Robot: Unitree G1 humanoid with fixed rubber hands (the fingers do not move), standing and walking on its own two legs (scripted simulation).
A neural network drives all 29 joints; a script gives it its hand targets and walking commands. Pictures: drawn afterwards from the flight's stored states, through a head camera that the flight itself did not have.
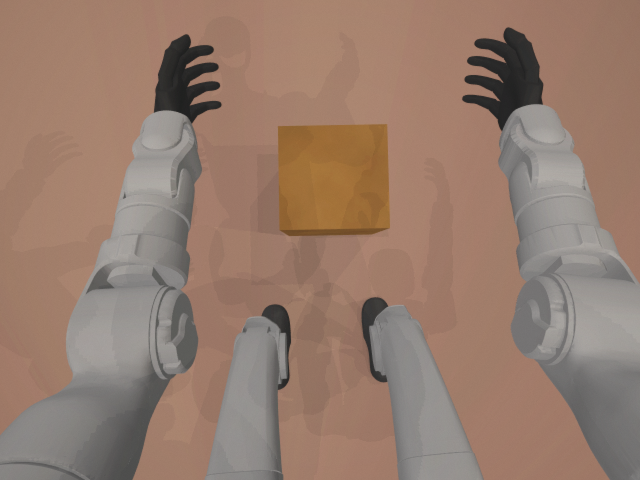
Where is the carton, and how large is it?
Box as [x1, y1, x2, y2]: [278, 124, 389, 235]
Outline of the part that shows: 386,124 278,126 279,229 288,235 371,234 388,228 389,207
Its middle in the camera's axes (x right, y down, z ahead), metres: +0.03 -0.11 +0.87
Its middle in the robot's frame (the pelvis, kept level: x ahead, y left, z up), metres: +0.48 -0.04 -0.52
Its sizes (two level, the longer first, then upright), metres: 0.210 0.200 0.250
